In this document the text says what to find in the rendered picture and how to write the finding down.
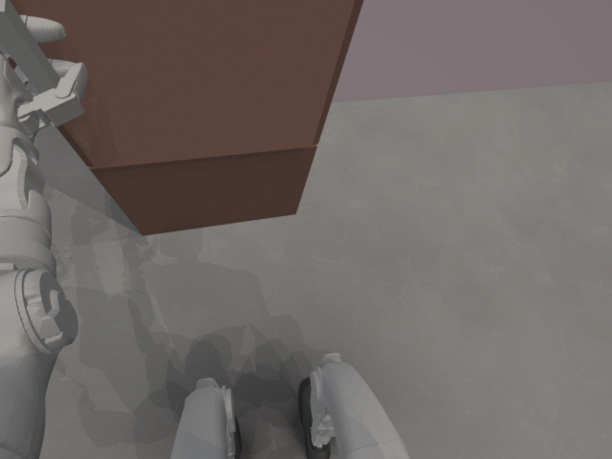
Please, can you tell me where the robot thigh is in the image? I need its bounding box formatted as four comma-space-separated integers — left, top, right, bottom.
170, 385, 236, 459
310, 361, 410, 459

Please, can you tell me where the cupboard door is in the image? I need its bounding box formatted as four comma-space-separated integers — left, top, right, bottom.
10, 0, 355, 168

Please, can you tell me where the right robot thigh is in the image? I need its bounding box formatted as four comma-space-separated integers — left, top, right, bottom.
310, 361, 410, 459

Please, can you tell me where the robot left forearm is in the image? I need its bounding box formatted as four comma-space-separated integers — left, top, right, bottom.
0, 126, 56, 279

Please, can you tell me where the handle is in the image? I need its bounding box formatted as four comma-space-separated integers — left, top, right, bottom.
0, 0, 60, 94

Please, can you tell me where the robot left upper arm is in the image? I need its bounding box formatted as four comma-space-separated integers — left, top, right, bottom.
0, 269, 78, 459

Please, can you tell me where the left robot hand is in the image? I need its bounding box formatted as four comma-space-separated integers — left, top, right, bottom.
0, 15, 88, 143

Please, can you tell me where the left robot thigh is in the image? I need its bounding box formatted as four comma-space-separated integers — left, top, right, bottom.
170, 385, 236, 459

